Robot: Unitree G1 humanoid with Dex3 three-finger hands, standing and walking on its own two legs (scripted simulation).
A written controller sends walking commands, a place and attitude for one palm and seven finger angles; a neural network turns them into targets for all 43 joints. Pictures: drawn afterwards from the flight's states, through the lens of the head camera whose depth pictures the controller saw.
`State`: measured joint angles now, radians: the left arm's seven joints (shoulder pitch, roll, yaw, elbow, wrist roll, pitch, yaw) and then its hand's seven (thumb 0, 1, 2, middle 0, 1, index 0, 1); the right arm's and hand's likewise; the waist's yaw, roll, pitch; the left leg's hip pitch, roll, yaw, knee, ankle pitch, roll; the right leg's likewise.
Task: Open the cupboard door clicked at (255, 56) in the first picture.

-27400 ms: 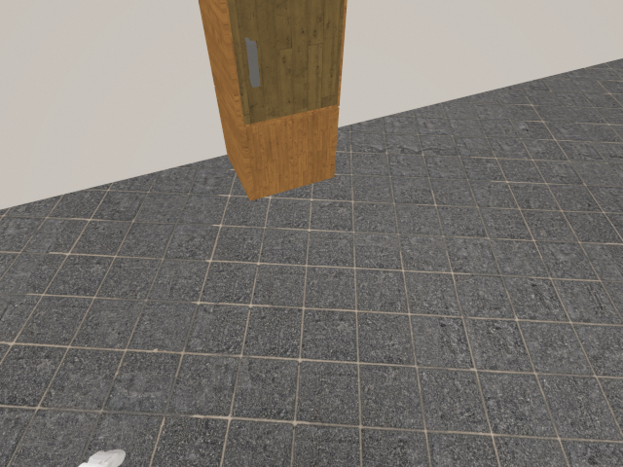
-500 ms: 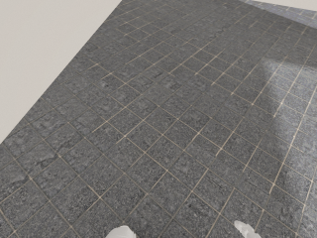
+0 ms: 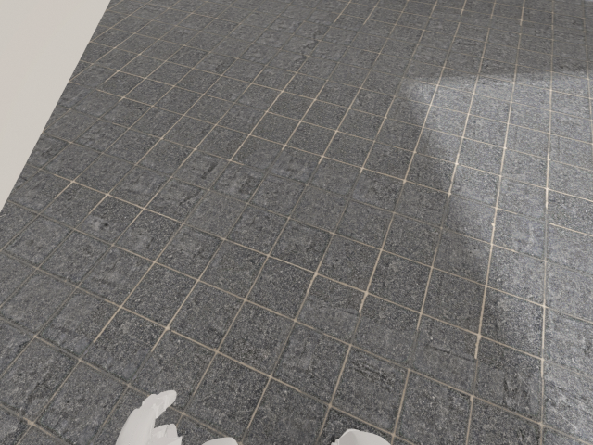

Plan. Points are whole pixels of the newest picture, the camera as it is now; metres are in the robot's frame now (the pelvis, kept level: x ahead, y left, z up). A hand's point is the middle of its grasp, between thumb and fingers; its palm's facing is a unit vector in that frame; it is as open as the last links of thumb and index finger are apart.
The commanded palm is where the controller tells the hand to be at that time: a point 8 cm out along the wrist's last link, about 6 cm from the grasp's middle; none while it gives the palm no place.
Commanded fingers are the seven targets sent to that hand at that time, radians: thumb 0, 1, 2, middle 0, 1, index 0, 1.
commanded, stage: walk to a spot facing it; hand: left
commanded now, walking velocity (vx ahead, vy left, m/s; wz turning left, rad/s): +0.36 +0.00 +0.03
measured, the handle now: out of the picture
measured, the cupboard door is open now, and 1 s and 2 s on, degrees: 41 41 41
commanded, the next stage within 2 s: turn to face it in 0.18 s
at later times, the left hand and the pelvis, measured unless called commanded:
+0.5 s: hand (181, 395) +0.21 +0.20 -0.17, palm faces +0.13 -0.98 -0.17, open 7.4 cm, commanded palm none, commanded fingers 0.00 0.90 0.90 -0.20 -0.30 -0.20 -0.30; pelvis +0.22 +0.02 +0.01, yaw +4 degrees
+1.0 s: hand (208, 331) +0.30 +0.16 -0.14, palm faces +0.41 -0.88 -0.25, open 7.4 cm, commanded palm none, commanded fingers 0.00 0.90 0.90 -0.20 -0.30 -0.20 -0.30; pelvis +0.30 -0.05 +0.02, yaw +24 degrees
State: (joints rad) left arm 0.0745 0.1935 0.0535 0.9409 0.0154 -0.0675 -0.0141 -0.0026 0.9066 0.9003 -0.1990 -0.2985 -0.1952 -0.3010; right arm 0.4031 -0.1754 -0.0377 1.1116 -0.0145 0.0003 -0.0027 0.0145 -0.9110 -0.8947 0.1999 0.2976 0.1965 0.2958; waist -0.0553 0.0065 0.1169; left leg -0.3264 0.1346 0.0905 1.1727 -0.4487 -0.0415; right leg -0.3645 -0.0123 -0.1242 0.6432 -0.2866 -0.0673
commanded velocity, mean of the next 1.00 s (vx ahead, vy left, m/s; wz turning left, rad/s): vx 0.07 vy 0.00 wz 0.47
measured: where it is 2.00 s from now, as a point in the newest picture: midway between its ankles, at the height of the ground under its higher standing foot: (328, 377)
